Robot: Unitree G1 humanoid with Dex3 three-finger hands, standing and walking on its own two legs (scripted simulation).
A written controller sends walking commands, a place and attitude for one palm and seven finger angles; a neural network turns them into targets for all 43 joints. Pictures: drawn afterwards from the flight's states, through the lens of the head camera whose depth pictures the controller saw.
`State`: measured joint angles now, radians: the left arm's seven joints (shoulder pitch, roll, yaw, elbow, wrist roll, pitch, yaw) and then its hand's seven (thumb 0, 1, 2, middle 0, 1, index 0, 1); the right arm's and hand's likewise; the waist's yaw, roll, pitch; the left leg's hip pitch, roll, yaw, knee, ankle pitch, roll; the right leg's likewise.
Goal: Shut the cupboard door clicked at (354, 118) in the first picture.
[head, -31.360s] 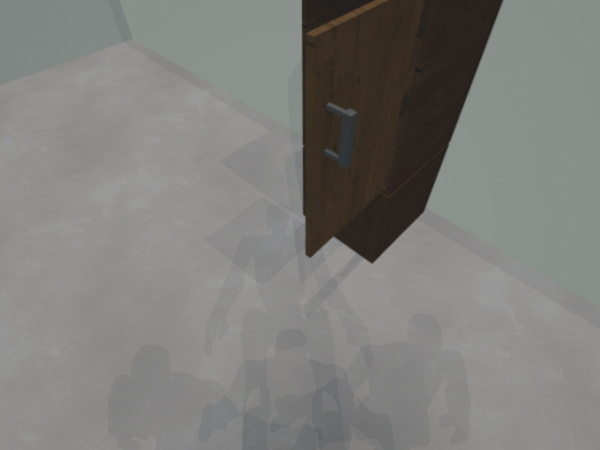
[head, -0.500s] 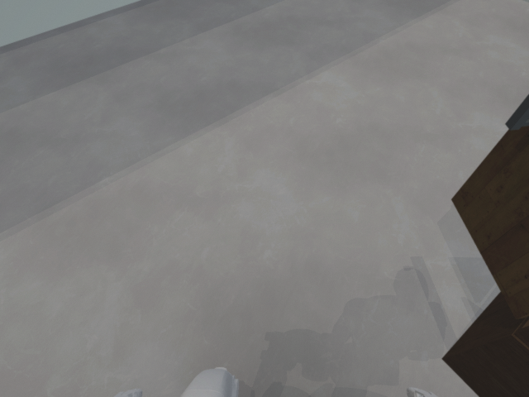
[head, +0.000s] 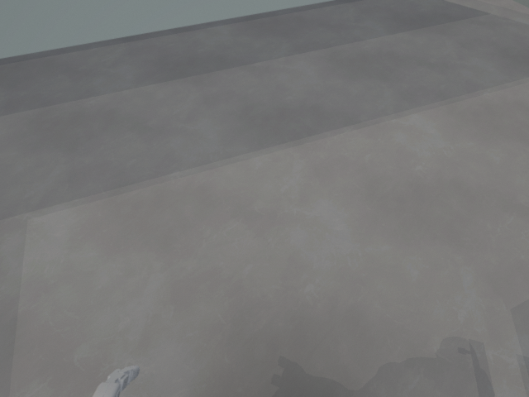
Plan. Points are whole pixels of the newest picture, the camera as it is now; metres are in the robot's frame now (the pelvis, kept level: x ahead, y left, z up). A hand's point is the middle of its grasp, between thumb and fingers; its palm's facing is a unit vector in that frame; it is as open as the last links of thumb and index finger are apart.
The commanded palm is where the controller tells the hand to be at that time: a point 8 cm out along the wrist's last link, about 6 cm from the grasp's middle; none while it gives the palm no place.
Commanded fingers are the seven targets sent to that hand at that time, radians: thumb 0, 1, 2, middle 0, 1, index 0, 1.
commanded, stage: walk to a spot facing it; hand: left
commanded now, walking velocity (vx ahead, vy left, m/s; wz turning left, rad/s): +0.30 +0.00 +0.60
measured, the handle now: out of the picture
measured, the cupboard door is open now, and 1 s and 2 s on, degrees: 59 59 59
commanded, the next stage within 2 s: turn to face it in 0.92 s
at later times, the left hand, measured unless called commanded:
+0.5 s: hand out of the picture +0.14 +0.28 -0.17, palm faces +0.32 -0.92 -0.21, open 7.4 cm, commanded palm none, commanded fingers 0.00 0.90 0.90 -0.20 -0.30 -0.20 -0.30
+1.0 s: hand (132, 281) +0.34 +0.29 -0.15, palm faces +0.55 -0.81 -0.20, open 7.3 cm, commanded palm none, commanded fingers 0.00 0.90 0.90 -0.20 -0.30 -0.20 -0.30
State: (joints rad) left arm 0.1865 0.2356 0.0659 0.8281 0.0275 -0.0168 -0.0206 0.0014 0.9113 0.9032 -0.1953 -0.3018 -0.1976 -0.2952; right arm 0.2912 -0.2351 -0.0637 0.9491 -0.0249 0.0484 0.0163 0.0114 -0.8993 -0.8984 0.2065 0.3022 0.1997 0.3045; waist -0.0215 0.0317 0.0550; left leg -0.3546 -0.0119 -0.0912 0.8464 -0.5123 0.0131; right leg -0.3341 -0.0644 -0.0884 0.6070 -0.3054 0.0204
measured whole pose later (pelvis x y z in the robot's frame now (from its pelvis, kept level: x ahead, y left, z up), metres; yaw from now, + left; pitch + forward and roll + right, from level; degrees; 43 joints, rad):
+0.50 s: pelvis +0.16 +0.07 +0.01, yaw +17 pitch +1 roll +0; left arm 0.25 0.24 0.09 0.94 0.03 0.01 -0.02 0.01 0.91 0.90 -0.19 -0.30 -0.20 -0.29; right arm 0.16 -0.22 -0.04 0.87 -0.03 -0.04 0.01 0.01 -0.90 -0.90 0.20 0.30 0.20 0.30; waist 0.01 -0.04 0.10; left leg -0.34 -0.01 0.09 0.59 -0.27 0.07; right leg -0.52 -0.14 -0.05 1.16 -0.37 0.05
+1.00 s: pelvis +0.37 +0.09 +0.02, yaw +34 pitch +2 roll +0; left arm 0.21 0.17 0.06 0.88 0.02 -0.04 0.02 -0.01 0.93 0.90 -0.20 -0.30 -0.20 -0.30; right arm 0.21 -0.23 -0.08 0.95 -0.02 0.04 0.03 0.01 -0.91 -0.90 0.20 0.30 0.19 0.30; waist -0.04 -0.01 0.08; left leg -0.55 0.04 0.06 1.05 -0.38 -0.02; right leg -0.22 -0.12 -0.24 0.48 -0.27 0.02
